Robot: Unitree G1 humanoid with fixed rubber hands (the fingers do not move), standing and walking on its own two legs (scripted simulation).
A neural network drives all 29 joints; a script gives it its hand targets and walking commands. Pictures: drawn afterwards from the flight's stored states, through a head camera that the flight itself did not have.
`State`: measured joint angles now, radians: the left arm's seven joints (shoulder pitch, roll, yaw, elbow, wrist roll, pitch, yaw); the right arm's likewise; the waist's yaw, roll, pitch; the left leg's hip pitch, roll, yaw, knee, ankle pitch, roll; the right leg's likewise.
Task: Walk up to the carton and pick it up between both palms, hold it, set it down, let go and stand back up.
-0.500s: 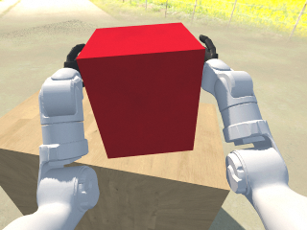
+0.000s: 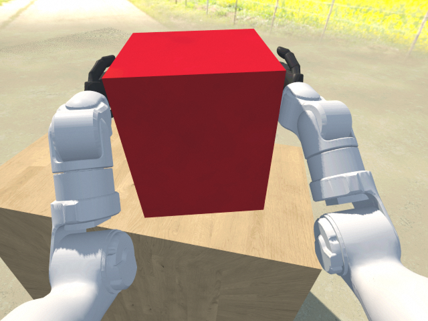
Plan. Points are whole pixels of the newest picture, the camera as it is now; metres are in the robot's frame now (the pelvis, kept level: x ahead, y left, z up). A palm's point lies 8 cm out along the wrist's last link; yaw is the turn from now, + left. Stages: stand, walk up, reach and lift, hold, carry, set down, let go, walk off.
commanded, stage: hold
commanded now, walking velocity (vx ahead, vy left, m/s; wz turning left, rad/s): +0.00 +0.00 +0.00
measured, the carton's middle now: (199, 122) +0.38 +0.00 +0.26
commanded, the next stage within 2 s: none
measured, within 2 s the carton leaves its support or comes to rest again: neither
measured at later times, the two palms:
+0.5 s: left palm (96, 106) +0.36 +0.16 +0.30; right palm (287, 93) +0.37 -0.14 +0.32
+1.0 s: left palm (95, 109) +0.36 +0.16 +0.29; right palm (285, 96) +0.37 -0.14 +0.32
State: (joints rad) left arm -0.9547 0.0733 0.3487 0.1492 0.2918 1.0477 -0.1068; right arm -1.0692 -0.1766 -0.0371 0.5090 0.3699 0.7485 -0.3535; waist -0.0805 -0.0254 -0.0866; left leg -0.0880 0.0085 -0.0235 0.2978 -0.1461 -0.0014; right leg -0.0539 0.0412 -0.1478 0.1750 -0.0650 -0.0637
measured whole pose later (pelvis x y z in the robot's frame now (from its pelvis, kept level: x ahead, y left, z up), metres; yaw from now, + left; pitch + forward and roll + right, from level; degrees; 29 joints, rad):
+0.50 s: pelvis +0.00 +0.01 +0.00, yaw +0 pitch -4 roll -1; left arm -0.92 0.06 0.33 0.10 0.29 1.06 -0.10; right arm -1.06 -0.18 -0.05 0.50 0.38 0.76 -0.35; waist -0.09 -0.03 -0.09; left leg -0.09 0.00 -0.02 0.31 -0.15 0.01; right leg -0.06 0.03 -0.14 0.19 -0.07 -0.06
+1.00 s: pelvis -0.01 +0.01 +0.00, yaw +0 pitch -4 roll -1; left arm -0.93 0.07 0.33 0.11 0.28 1.06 -0.09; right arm -1.06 -0.17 -0.05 0.50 0.37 0.74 -0.34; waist -0.09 -0.04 -0.08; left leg -0.11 0.00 -0.02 0.32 -0.15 0.00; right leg -0.07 0.03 -0.15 0.19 -0.07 -0.06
